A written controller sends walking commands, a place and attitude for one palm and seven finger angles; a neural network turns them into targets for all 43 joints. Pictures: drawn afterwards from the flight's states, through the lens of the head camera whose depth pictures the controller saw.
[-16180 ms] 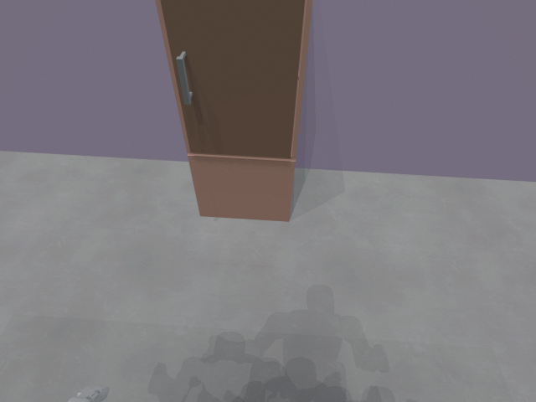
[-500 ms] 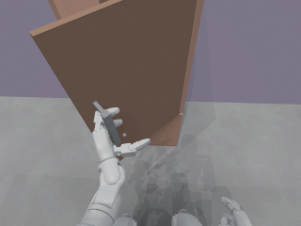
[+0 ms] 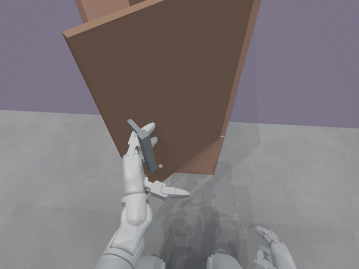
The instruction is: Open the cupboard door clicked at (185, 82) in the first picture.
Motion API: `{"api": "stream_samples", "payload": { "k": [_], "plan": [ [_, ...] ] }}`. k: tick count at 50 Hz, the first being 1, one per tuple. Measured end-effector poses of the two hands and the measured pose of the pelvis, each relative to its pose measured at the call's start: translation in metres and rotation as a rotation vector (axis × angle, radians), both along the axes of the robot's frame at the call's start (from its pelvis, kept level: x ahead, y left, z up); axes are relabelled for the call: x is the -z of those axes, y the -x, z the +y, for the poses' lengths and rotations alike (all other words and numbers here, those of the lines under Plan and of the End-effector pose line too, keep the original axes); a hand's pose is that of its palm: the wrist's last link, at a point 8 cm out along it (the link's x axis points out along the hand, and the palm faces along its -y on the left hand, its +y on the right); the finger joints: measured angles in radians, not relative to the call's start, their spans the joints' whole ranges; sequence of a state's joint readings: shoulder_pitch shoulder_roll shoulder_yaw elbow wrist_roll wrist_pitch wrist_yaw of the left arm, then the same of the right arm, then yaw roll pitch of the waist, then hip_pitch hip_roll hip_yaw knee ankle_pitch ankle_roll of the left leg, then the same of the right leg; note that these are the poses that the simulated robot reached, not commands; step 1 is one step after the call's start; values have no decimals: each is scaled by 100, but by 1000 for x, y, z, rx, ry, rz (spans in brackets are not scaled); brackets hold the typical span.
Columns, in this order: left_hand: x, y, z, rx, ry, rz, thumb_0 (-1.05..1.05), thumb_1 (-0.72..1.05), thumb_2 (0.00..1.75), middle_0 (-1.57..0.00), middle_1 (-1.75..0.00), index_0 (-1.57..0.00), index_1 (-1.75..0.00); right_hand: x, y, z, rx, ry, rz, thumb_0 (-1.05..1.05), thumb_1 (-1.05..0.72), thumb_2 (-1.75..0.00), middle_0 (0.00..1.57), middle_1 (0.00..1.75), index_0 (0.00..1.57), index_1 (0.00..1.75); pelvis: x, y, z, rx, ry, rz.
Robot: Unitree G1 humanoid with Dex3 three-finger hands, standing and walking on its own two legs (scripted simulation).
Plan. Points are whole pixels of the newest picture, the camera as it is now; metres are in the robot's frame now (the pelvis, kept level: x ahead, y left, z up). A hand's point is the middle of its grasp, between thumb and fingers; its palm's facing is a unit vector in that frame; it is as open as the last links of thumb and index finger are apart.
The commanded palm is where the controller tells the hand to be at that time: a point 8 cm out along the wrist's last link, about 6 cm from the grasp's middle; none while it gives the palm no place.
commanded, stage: slide the hand sideways off the handle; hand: left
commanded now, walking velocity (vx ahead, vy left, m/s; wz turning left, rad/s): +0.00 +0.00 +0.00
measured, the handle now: (142, 147) +0.37 +0.11 +0.05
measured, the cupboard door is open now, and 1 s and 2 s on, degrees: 45 47 47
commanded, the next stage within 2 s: draw the hand back to the body in 1.12 s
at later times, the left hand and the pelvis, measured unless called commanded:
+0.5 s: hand (150, 190) +0.28 +0.08 +0.03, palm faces -0.12 -0.99 -0.04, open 16.3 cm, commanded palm +0.26 +0.14 +0.04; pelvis +0.00 +0.02 -0.01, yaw -1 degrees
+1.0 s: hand (121, 211) +0.23 +0.13 +0.04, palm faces -0.04 -1.00 -0.06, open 16.2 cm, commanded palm +0.21 +0.19 +0.04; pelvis +0.01 +0.00 -0.01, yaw +0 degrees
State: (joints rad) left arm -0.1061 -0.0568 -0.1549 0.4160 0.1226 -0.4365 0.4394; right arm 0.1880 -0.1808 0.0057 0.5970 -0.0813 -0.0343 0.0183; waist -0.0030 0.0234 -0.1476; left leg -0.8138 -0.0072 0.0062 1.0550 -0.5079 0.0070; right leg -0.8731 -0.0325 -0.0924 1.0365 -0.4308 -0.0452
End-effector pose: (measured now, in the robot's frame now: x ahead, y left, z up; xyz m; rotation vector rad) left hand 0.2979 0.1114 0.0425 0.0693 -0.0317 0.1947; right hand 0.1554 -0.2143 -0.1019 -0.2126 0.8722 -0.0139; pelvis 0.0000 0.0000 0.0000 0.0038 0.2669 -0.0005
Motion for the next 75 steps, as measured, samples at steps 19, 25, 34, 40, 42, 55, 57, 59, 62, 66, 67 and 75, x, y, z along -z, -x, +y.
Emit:
{"api": "stream_samples", "payload": {
  "k": [19, 25, 34, 40, 42, 55, 57, 59, 62, 66, 67, 75],
  "plan": [
    [1, 23, 9, 322, 52, 4, -1, -50, 30, -15, -31, -16, -31, -11, 5, 10, 24, -6, -75, 1, -91, -90, 20, 30, 20, 30, 7, 5, 21, 16, 7, -10],
    [8, 35, 24, 308, 26, 55, -1, -50, 30, -15, -30, -15, -30, -7, -2, 15, 22, -17, -77, 2, -91, -90, 20, 30, 20, 30, 9, 4, 21, 13, 12, -14],
    [1, 44, 35, 294, 45, 49, -1, -50, 30, -17, -31, -16, -31, -11, -16, 15, 14, -17, -110, 2, -91, -90, 20, 30, 20, 30, 8, -3, 15, 5, 13, -5],
    [2, 53, 45, 288, 35, 78, -1, -50, 30, -17, -31, -17, -31, -15, -24, 6, 22, -8, -129, 2, -91, -90, 20, 30, 20, 30, 8, -9, 9, 5, 12, 0],
    [1, 59, 49, 278, 37, 87, -1, -50, 30, -17, -31, -18, -31, -17, -27, 2, 28, -6, -138, 2, -91, -90, 20, 30, 20, 30, 8, -11, 7, 6, 11, 1],
    [5, 92, 84, 237, 12, 94, -1, -50, 30, -15, -31, -16, -30, -14, -38, -14, 15, 37, -188, 2, -91, -90, 20, 30, 20, 30, 18, -10, -3, -11, 22, 16],
    [5, 92, 85, 250, 13, 90, -1, -50, 30, -15, -30, -16, -30, -12, -37, -15, 18, 40, -193, 2, -91, -90, 20, 30, 20, 30, 21, -9, -3, -12, 25, 19],
    [4, 91, 85, 265, 17, 82, -1, -50, 30, -15, -30, -16, -30, -11, -36, -15, 22, 41, -198, 2, -91, -90, 20, 30, 20, 30, 22, -8, -2, -13, 28, 21],
    [2, 85, 83, 285, 25, 71, -1, -50, 30, -15, -30, -15, -30, -9, -33, -13, 30, 38, -202, 2, -91, -90, 20, 30, 20, 30, 23, -7, -1, -12, 30, 23],
    [-5, 81, 83, 290, 27, 72, -1, -50, 30, -15, -30, -15, -30, -11, -26, -10, 52, 26, -194, 2, -91, -90, 20, 30, 20, 30, 21, -7, 1, -4, 27, 14],
    [-10, 81, 84, 287, 21, 76, -1, -50, 30, -15, -30, -15, -30, -13, -25, -9, 60, 22, -192, 2, -91, -90, 20, 30, 20, 30, 18, -8, 2, -3, 27, 9],
    [-49, 95, 112, 217, -18, 72, -1, -50, 30, -15, -30, -16, -30, -37, -19, -1, 85, 3, -210, 2, -91, -90, 20, 30, 20, 30, -3, -15, 7, -5, 32, -46]
  ]
}}
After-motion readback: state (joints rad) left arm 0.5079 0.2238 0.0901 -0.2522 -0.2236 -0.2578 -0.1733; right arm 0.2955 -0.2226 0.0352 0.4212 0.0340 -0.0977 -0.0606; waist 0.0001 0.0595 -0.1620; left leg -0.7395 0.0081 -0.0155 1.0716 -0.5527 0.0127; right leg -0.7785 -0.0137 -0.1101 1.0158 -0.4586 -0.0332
